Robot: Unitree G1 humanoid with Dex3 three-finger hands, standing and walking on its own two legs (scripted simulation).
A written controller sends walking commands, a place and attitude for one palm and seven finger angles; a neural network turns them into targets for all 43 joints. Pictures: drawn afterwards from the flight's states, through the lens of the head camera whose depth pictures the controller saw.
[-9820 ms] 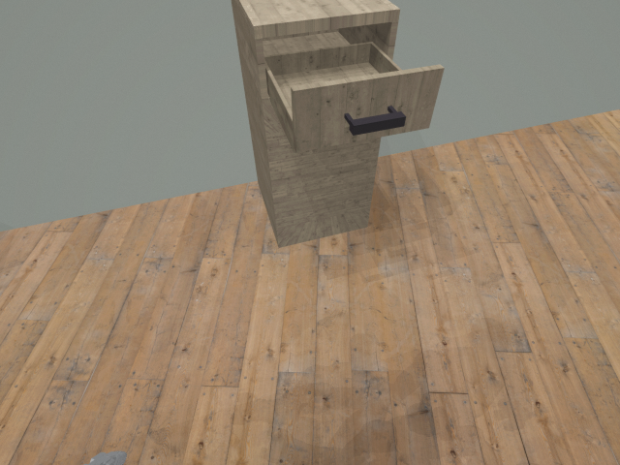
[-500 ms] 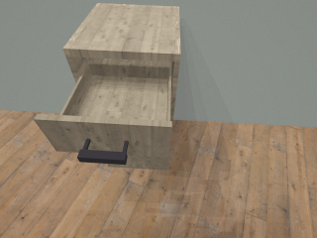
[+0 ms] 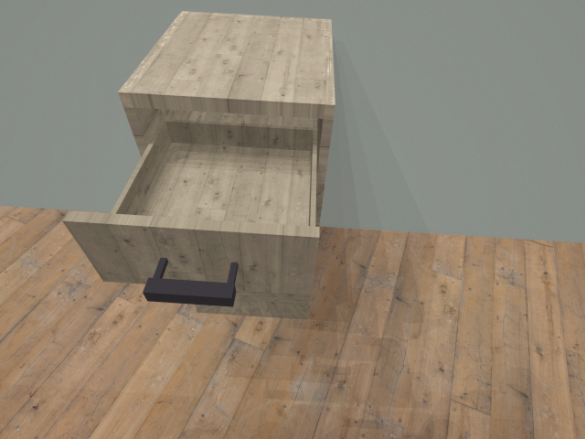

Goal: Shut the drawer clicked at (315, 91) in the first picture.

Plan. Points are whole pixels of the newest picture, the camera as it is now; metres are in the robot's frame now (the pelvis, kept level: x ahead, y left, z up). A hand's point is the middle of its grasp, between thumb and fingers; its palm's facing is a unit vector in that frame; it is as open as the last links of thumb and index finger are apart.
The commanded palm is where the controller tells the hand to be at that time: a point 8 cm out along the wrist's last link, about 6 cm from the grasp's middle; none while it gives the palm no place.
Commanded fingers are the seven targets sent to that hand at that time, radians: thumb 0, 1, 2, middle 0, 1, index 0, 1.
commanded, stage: come to a stop and stand still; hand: left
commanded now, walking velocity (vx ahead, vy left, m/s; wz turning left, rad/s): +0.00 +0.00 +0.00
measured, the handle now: (194, 279) +0.34 +0.17 +0.01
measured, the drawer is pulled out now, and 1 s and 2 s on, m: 0.30 0.30 0.30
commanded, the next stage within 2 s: look again from close up in 0.54 s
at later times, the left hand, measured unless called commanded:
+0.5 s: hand out of the picture -0.02 +0.17 -0.17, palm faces +0.01 -0.98 -0.17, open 7.4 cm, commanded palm none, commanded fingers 0.00 0.90 0.90 -0.20 -0.30 -0.20 -0.30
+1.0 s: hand out of the picture -0.03 +0.16 -0.17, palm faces +0.01 -0.99 -0.15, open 7.4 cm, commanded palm none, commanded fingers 0.00 0.90 0.90 -0.20 -0.30 -0.20 -0.30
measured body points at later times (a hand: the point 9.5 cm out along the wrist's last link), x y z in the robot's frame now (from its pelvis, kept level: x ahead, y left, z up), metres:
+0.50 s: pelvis -0.01 +0.00 +0.01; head +0.00 +0.01 +0.46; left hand -0.02 +0.22 -0.16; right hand -0.01 -0.22 -0.15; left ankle +0.01 +0.10 -0.73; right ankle -0.03 -0.13 -0.73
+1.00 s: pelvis -0.01 +0.00 +0.01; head -0.01 +0.02 +0.46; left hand -0.03 +0.21 -0.16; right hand -0.02 -0.21 -0.15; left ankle +0.01 +0.10 -0.73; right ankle -0.03 -0.13 -0.73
